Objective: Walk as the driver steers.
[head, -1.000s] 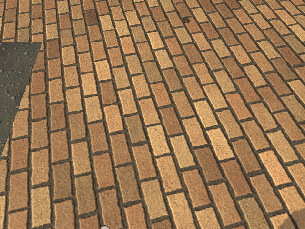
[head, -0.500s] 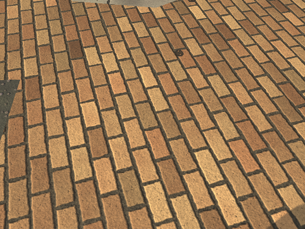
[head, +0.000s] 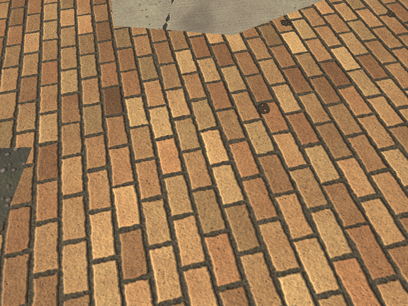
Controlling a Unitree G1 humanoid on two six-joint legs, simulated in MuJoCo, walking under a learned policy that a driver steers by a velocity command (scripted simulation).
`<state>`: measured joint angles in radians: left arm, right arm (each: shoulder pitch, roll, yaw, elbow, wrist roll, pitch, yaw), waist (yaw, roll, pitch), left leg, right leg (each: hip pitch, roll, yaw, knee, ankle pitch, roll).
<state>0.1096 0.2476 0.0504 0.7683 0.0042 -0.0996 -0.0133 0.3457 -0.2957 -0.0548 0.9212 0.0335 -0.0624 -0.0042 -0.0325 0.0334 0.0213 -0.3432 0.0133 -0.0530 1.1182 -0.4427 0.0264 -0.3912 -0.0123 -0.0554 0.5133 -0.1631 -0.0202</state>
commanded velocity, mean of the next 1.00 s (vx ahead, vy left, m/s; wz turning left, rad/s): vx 0.50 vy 0.00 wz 0.32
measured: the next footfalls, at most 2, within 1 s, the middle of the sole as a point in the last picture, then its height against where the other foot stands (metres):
left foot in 0.40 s outside the picture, level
right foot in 0.96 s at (190, 231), level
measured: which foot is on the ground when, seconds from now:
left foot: up 0.00-0.38, down 0.40-0.98, up 1.00-1.00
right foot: down 0.00-0.40, up 0.42-0.94, down 0.96-1.00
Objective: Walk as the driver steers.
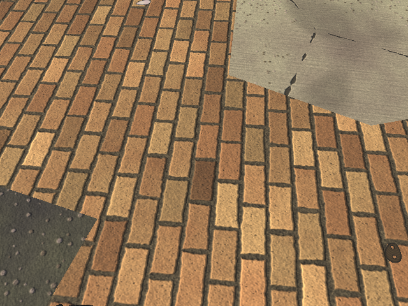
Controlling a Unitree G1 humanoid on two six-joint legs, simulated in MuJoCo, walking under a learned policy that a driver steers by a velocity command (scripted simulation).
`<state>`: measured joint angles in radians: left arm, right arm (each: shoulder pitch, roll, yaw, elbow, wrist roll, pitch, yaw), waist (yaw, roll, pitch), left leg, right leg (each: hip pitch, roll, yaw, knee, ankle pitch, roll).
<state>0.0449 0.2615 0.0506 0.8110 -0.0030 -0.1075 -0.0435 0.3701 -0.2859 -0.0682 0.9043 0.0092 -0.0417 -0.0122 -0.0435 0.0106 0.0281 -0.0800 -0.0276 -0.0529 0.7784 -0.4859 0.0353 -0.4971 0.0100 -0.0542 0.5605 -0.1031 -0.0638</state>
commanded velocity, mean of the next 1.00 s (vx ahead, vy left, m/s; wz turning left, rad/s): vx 0.50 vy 0.00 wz -0.23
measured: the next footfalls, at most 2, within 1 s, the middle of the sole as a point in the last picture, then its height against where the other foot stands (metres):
left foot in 0.48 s outside the picture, level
right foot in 1.00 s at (249, 233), level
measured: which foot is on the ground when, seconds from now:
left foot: up 0.00-0.46, down 0.48-1.00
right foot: down 0.00-0.50, up 0.52-0.98, down 1.00-1.00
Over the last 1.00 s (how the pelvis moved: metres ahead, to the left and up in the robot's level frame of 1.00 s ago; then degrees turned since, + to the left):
0.55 0.13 -0.01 20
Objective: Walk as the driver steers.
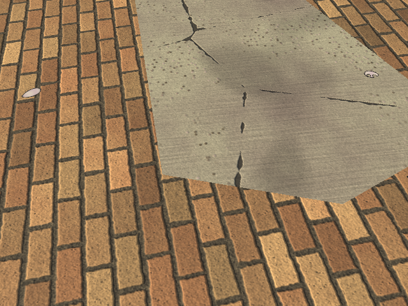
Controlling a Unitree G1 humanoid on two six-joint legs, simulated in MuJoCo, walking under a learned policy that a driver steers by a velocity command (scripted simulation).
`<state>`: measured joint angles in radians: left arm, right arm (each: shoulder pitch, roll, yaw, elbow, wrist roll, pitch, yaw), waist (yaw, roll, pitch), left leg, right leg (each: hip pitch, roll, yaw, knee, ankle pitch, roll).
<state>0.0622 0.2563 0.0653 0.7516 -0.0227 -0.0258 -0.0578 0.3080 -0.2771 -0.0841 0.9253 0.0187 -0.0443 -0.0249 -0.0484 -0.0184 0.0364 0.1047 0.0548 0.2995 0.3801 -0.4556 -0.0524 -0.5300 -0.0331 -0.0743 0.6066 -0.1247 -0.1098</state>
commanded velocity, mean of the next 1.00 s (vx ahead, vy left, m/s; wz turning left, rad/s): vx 0.50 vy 0.00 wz -0.16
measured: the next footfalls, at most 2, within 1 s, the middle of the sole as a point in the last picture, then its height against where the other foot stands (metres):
left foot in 0.54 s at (181, 292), level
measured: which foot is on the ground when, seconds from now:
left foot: down 0.00-0.02, up 0.04-0.52, down 0.54-1.00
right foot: down 0.00-0.54, up 0.56-1.00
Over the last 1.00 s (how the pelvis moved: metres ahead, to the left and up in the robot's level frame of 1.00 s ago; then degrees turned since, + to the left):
0.56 -0.01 0.00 -17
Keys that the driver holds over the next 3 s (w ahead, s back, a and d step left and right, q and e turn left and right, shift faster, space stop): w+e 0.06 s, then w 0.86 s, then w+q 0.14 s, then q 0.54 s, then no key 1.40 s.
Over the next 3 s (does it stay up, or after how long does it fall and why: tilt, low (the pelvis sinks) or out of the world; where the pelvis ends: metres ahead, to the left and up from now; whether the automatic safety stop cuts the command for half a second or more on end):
stays up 0.84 -0.09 0.02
